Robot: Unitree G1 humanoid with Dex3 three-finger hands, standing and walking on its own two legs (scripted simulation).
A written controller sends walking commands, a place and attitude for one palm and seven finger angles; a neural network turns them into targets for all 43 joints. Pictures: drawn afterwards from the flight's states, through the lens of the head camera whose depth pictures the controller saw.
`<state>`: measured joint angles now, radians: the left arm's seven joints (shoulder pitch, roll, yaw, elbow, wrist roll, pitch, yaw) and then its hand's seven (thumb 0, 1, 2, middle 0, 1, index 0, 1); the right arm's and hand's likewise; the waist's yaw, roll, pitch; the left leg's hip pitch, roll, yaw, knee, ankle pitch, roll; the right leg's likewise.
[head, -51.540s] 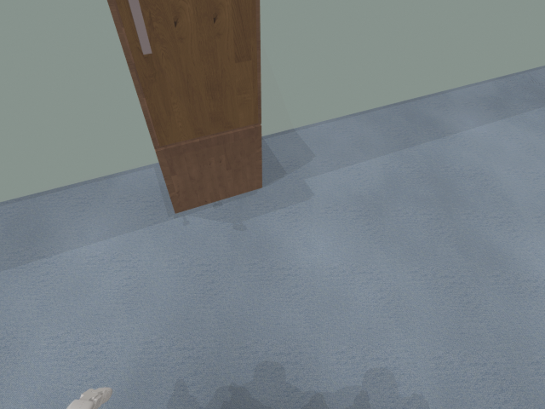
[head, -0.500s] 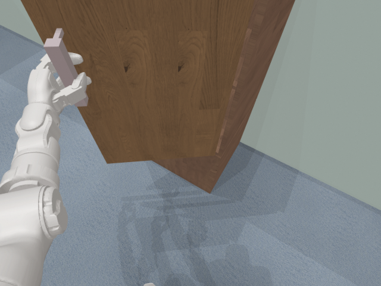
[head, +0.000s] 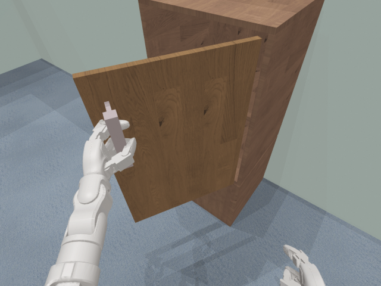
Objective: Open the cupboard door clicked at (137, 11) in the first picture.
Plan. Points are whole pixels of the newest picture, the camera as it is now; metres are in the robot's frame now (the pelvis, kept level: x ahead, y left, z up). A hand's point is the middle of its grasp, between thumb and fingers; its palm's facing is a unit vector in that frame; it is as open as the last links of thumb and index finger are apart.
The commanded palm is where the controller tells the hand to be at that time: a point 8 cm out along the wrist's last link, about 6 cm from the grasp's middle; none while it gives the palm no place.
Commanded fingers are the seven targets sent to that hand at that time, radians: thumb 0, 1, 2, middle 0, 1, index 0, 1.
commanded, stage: pull the door open along its arc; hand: left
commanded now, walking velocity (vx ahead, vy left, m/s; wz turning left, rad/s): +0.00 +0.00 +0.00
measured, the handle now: (117, 135) +0.41 +0.18 +0.12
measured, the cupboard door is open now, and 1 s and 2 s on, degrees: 61 77 78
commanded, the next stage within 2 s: open thumb and fingers to let go in 0.38 s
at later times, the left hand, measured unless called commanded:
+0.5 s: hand (161, 183) +0.28 +0.07 +0.12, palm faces +0.42 -0.91 +0.02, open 6.4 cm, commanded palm +0.24 +0.12 +0.12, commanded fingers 0.00 0.76 0.84 -0.39 -1.34 -0.39 -1.34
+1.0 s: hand (158, 180) +0.29 +0.07 +0.12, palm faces +0.39 -0.92 +0.01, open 12.6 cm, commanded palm +0.24 +0.11 +0.12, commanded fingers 0.00 -0.50 0.30 -0.26 -0.95 -0.26 -0.95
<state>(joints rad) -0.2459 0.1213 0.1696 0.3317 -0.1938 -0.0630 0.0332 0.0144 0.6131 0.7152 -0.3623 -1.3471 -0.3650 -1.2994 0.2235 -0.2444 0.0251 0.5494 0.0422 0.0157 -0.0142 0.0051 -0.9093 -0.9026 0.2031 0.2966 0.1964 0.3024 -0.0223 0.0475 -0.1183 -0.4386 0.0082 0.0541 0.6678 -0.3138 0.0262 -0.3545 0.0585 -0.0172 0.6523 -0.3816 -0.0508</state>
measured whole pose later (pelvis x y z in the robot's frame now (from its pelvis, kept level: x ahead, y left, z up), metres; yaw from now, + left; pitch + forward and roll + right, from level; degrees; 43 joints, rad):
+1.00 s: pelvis +0.00 -0.02 +0.00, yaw +4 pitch -1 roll +1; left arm 0.06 -0.10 -0.21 -0.08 0.02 0.10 0.51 0.00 -0.27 0.40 -0.31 -1.21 -0.32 -1.21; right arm 0.14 -0.19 0.03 0.60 -0.03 0.09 -0.01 0.01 -0.91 -0.90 0.20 0.30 0.20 0.30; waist 0.02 0.05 -0.05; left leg -0.30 -0.01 -0.01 0.61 -0.29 0.00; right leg -0.20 0.04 -0.08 0.61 -0.39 -0.08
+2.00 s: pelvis -0.03 +0.01 +0.01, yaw +2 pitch -3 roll +0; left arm 0.03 0.09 -0.16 -0.04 -0.13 0.04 0.05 -0.01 -0.51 0.30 -0.21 -0.35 -0.19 -0.35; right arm 0.19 -0.20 0.08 0.55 0.02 0.05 -0.01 0.01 -0.91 -0.90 0.20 0.30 0.20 0.30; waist 0.00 0.04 -0.03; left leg -0.31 -0.02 0.04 0.60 -0.25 0.04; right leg -0.22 0.03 -0.04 0.61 -0.34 -0.04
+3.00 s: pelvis -0.01 +0.00 +0.00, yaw +3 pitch +0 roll -1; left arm 0.44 0.26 0.18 -0.31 -0.33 -0.05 -0.24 -0.01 -0.50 0.30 -0.15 -0.30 -0.15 -0.30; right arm 0.26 -0.25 0.05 0.55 0.05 -0.17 -0.08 0.01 -0.91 -0.90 0.20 0.30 0.20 0.30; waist 0.03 0.07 -0.07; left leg -0.36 -0.01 0.00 0.68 -0.31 0.02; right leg -0.25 0.05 -0.07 0.63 -0.38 -0.05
